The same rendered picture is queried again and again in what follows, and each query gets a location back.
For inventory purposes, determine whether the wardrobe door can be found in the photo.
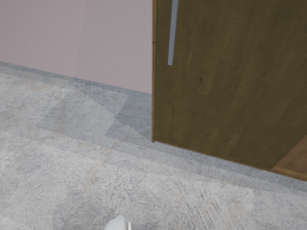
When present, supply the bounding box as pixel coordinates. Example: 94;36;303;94
154;0;307;171
275;135;307;175

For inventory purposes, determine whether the left robot thigh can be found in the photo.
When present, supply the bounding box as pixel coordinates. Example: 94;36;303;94
104;218;132;230

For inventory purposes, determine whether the handle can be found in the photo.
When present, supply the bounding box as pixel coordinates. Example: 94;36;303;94
168;0;179;66

